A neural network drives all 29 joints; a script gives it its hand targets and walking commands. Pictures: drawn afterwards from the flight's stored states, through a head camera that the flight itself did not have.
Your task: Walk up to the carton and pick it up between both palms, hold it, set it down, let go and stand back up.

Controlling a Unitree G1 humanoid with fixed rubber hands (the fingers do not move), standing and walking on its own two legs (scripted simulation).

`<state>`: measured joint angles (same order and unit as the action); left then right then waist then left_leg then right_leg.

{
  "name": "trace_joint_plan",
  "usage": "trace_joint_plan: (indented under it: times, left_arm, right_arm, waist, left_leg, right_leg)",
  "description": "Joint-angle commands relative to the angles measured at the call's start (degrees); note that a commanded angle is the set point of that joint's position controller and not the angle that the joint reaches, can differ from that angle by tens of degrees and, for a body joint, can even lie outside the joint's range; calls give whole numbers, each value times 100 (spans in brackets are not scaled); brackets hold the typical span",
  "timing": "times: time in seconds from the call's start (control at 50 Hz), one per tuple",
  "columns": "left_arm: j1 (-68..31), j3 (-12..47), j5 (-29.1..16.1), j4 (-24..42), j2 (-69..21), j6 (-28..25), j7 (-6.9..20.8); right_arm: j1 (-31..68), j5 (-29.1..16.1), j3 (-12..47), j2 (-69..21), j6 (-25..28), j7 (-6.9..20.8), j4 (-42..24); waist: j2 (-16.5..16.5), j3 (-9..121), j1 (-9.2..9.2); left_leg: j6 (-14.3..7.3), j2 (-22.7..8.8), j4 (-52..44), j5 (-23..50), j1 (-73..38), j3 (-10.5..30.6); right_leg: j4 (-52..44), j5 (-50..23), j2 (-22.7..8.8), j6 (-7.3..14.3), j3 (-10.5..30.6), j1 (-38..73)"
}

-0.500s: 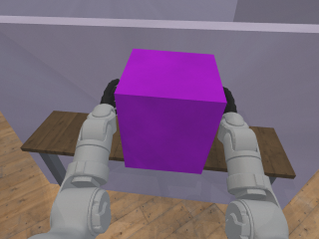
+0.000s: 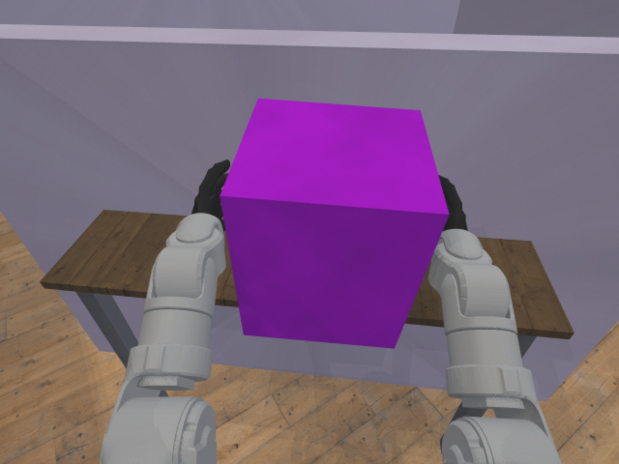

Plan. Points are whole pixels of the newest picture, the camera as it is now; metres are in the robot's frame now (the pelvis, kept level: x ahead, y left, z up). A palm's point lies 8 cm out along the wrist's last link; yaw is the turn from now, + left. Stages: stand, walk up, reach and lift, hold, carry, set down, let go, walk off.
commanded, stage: reach and lift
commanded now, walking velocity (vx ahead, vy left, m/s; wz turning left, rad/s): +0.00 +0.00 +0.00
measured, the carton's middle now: (328, 227) +0.39 -0.01 +0.15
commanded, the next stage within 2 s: hold in 0.90 s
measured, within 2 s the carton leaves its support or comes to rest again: neither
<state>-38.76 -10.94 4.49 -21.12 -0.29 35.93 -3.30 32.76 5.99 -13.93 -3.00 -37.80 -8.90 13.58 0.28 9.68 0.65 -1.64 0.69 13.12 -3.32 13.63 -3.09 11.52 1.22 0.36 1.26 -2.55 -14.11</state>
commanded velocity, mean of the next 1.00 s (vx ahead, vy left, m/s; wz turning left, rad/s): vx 0.00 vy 0.00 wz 0.00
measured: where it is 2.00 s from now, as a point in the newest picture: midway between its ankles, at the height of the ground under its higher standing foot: outside the picture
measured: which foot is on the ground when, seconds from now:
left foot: down 0.00-1.00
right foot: down 0.00-1.00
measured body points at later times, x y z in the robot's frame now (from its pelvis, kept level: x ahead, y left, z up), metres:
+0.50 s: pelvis +0.01 -0.01 +0.00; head -0.02 -0.02 +0.45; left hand +0.39 +0.13 +0.18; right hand +0.38 -0.17 +0.17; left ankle +0.04 +0.10 -0.75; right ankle +0.05 -0.11 -0.75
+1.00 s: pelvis -0.01 -0.01 +0.00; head -0.05 -0.02 +0.45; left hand +0.34 +0.14 +0.17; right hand +0.33 -0.17 +0.16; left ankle +0.04 +0.10 -0.75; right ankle +0.05 -0.11 -0.75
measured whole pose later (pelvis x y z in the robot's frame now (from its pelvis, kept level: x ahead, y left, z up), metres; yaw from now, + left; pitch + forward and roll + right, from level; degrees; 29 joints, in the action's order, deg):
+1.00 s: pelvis -0.01 -0.01 +0.00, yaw +0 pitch +1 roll +0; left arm -25.3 -8.0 5.0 0.7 -2.7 45.9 -3.1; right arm 22.3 6.5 -8.5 -4.5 -47.1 -7.7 -4.1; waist 0.8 7.2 0.9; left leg -0.5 0.1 9.4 -1.2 9.1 -2.5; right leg 9.0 -0.1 1.1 2.1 -3.0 -10.0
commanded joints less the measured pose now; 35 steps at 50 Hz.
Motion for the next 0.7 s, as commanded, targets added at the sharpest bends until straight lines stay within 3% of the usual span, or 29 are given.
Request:
trace_joint_plan:
  times: [0.0,0.1,0.2,0.32,0.52,0.68]
  left_arm:
    - [-4020,2304,-682,1172,-3425,-378,572]
    - [-4064,2281,-625,1303,-3375,-378,613]
    - [-4023,2413,-728,1519,-3367,-383,623]
    - [-3672,2505,-737,1761,-3326,-230,585]
    - [-2945,2763,-842,2598,-3236,119,549]
    - [-2513,2952,-898,3112,-3135,413,556]
  right_arm:
    - [4822,-771,2915,-3178,399,820,-1207]
    - [4770,-711,2813,-3166,414,879,-1103]
    - [4724,-770,2961,-3181,426,870,-1330]
    - [4436,-857,3122,-3167,282,821,-1611]
    - [3745,-974,3464,-3118,-52,809,-2449]
    - [3290,-1039,3701,-3073,-344,816,-2933]
  waist:
    - [-29,2311,-10]
    - [60,2316,-41]
    - [-119,2584,-34]
    - [-47,2447,-3]
    - [-146,2169,34]
    - [-100,1903,44]
  left_leg:
    - [63,-139,-120,-9,-777,468]
    - [63,-114,-118,165,-811,433]
    - [55,-73,-94,612,-1047,428]
    - [92,-44,-210,934,-1139,397]
    - [96,-33,-381,1513,-1405,410]
    - [95,-17,-493,956,-1212,365]
  right_leg:
    - [-10,268,-3,44,347,981]
    - [-35,152,10,8,346,1062]
    - [-26,-330,18,-38,365,1247]
    - [-71,-781,-14,-97,391,1529]
    - [-110,-1505,-6,-235,386,1859]
    - [-193,-1021,-32,-259,368,1838]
